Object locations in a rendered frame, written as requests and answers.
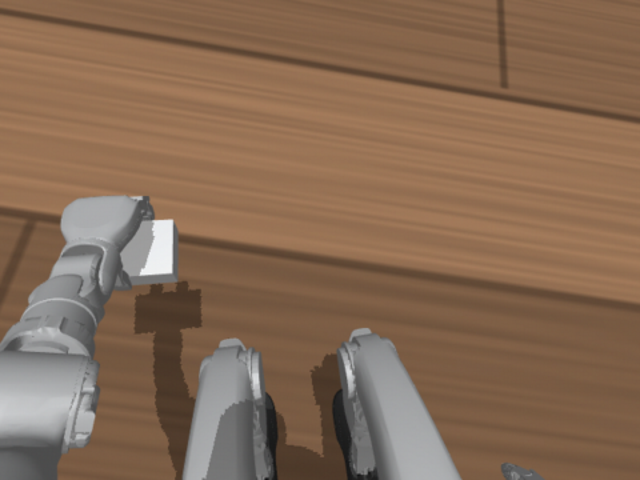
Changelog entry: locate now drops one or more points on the left robot foot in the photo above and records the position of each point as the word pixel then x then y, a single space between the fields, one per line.
pixel 272 436

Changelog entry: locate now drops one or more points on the right robot foot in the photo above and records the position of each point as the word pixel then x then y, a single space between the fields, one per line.
pixel 344 439

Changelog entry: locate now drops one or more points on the small box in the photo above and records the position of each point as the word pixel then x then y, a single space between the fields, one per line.
pixel 151 256

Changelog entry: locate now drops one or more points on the left robot arm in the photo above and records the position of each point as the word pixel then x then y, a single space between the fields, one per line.
pixel 48 391

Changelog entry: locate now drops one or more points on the left robot hand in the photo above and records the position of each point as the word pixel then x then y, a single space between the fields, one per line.
pixel 112 219

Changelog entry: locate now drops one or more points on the right robot hand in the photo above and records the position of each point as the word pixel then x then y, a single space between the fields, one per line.
pixel 514 472

